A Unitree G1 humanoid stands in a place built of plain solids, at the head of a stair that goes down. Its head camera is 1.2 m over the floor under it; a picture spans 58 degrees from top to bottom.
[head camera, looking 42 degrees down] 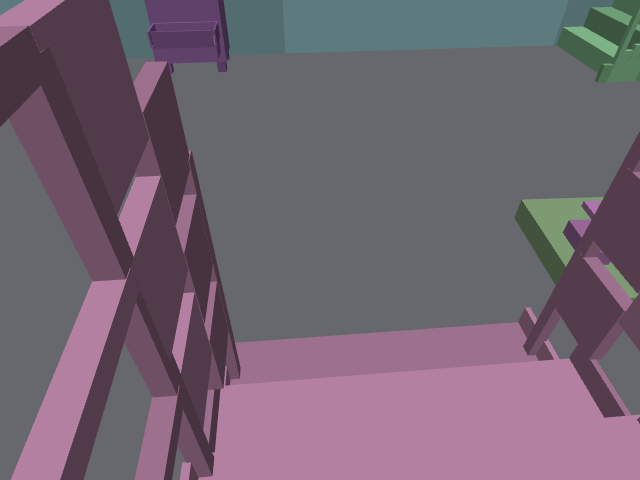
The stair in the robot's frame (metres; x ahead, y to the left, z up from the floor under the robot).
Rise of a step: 0.18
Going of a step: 0.30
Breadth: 1.30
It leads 5 degrees to the left of straight ahead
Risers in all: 3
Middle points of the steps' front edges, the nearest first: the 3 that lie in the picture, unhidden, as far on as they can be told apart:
0.54 -0.31 0.00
0.83 -0.28 -0.18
1.13 -0.26 -0.36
